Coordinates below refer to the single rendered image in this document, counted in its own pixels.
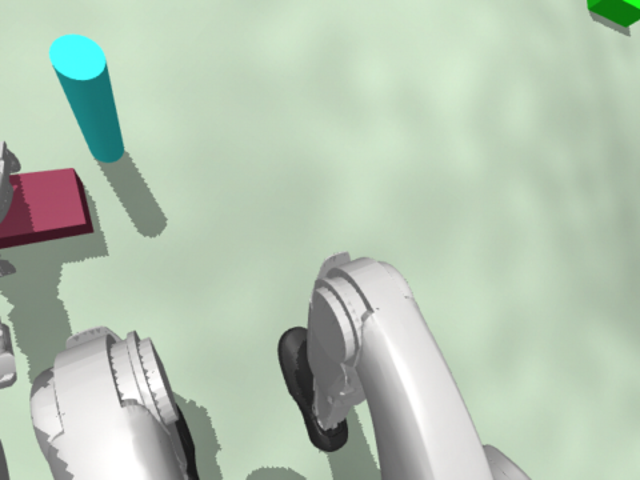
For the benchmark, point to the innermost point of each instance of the right robot foot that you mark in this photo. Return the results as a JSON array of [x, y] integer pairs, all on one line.
[[292, 354]]

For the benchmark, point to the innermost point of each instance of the left robot hand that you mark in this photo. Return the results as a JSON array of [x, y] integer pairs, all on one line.
[[8, 164]]

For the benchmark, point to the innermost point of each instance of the right robot hand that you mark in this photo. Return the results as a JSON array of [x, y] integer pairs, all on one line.
[[502, 467]]

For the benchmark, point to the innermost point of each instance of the left robot foot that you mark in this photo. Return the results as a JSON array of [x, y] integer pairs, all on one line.
[[188, 446]]

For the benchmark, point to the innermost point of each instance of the left robot arm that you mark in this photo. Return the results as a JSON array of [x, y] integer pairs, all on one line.
[[8, 377]]

